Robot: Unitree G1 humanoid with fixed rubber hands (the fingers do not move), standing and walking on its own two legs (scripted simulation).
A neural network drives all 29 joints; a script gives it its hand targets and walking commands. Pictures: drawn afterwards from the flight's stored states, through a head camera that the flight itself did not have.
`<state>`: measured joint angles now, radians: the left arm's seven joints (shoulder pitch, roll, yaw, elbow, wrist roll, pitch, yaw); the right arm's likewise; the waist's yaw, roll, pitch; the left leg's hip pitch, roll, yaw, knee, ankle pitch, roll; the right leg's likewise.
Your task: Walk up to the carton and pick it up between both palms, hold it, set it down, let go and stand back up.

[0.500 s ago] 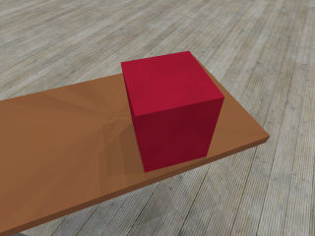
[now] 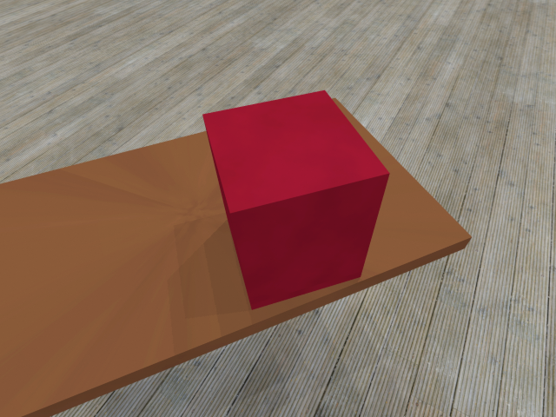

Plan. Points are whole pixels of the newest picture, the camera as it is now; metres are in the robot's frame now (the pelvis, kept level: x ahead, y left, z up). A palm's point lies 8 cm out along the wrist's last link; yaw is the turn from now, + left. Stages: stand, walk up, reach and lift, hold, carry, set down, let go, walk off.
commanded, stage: walk up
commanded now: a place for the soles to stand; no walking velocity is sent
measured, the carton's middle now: (287, 202) +0.43 +0.02 +0.06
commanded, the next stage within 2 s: none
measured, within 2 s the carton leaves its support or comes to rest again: neither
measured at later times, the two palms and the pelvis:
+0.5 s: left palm out of the picture +0.03 +0.13 -0.12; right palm out of the picture +0.03 -0.41 -0.14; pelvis -0.02 -0.13 -0.01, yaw +6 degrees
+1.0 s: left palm out of the picture -0.05 +0.17 -0.14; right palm out of the picture +0.11 -0.31 -0.12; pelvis -0.01 -0.09 -0.01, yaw +19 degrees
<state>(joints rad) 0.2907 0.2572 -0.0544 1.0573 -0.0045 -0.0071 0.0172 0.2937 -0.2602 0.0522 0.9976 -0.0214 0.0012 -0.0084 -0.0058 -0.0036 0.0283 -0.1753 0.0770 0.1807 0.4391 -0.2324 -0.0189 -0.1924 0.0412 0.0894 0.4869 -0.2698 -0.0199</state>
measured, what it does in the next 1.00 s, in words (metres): steps on the spot, turning left: right foot, then left foot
